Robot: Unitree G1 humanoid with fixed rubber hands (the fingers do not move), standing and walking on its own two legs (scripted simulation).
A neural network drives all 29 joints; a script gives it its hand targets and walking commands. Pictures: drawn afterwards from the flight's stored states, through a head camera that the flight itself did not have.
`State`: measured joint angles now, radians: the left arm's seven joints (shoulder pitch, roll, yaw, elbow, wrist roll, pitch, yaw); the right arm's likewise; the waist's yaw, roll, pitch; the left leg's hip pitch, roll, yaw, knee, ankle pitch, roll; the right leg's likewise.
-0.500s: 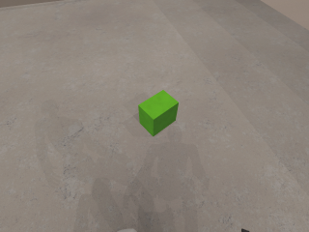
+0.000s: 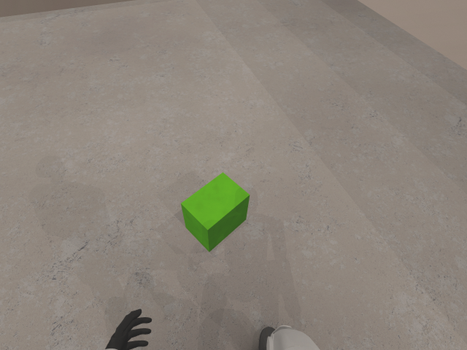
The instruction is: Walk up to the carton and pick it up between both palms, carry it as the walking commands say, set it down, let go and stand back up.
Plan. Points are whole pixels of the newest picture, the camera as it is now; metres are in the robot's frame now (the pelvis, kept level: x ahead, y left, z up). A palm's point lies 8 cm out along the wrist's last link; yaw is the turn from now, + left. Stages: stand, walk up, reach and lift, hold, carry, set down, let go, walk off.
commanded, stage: walk up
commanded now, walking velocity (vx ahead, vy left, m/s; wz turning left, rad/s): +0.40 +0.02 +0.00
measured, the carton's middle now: (216, 212) +0.73 +0.02 -0.66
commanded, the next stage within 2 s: none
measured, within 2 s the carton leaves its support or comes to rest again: neither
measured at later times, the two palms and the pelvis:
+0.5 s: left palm out of the picture +0.12 +0.25 -0.13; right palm (327, 263) +0.29 -0.21 -0.12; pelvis +0.19 +0.02 +0.01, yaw -1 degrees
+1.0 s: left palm (91, 326) +0.20 +0.26 -0.13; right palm (319, 287) +0.25 -0.19 -0.14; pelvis +0.21 +0.04 +0.01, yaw +0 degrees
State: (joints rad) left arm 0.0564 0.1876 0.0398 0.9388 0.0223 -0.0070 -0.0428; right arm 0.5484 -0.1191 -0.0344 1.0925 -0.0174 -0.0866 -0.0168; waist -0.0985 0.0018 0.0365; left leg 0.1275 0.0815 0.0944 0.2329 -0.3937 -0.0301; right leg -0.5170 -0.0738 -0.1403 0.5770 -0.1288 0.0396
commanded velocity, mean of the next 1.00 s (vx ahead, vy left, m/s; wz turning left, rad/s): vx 0.11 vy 0.07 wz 0.00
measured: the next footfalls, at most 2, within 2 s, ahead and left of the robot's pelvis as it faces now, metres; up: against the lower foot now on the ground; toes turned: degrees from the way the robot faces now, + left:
right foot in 0.04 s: +0.17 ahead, -0.14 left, +0.00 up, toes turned -9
left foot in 0.52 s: +0.31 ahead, +0.16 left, +0.00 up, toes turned +6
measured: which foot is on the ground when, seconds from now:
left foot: down 0.00-0.06, up 0.08-0.50, down 0.52-1.00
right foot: up 0.00-0.02, down 0.04-0.52, up 0.54-0.86, down 0.88-1.00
